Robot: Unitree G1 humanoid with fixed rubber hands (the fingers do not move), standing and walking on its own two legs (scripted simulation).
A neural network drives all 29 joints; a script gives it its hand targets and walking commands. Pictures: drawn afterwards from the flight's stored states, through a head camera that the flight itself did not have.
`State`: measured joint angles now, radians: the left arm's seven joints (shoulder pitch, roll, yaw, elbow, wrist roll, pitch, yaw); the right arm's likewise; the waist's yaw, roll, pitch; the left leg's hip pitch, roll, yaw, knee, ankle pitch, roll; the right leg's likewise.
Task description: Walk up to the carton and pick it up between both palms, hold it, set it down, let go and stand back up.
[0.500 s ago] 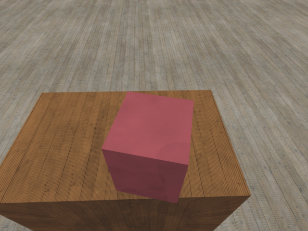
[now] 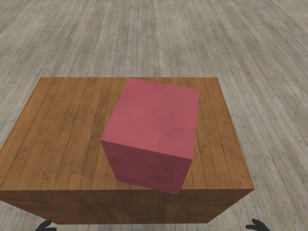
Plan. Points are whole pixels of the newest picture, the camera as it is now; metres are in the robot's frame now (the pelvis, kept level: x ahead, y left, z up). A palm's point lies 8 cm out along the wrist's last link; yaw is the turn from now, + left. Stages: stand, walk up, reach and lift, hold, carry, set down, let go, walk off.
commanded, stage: reach and lift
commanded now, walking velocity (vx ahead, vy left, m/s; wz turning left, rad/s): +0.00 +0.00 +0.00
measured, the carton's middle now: (154, 138) +0.38 +0.00 -0.01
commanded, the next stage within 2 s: none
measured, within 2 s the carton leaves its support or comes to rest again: neither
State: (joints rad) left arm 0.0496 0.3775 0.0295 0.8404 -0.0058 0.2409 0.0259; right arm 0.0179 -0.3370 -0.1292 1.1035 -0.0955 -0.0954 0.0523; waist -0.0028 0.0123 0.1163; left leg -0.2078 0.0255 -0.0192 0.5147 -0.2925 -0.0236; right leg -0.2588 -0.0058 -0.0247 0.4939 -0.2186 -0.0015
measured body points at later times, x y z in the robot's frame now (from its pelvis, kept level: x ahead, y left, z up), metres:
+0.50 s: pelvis +0.01 +0.03 +0.00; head +0.02 +0.04 +0.45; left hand +0.16 +0.30 -0.08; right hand +0.12 -0.25 -0.09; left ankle -0.01 +0.13 -0.74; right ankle +0.03 -0.12 -0.74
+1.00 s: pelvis +0.02 +0.01 +0.01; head +0.02 +0.03 +0.46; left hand +0.19 +0.26 -0.05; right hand +0.16 -0.23 -0.04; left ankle -0.01 +0.13 -0.74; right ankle +0.03 -0.12 -0.74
